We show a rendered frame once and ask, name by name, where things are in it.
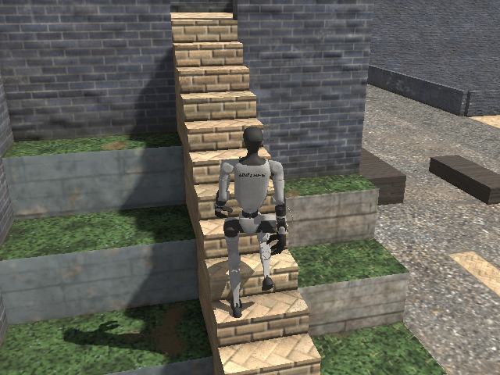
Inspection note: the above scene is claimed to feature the robot left hand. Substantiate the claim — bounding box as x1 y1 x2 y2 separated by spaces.
215 206 233 218

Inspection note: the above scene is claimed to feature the robot left forearm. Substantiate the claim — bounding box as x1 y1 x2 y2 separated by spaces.
214 190 227 212

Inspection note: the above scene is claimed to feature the robot right upper arm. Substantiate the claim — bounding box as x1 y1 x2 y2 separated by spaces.
269 160 284 205

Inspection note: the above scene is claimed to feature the robot right forearm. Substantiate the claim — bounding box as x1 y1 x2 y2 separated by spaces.
275 195 287 234

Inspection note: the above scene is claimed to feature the humanoid robot head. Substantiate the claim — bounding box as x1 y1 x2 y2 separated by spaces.
239 127 266 166

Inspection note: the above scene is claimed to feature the robot left upper arm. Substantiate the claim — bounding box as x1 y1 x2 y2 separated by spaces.
218 159 236 202

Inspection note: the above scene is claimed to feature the robot right hand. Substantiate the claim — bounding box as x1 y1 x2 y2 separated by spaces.
266 232 286 255

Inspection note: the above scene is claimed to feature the robot torso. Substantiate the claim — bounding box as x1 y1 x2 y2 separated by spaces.
233 157 270 234

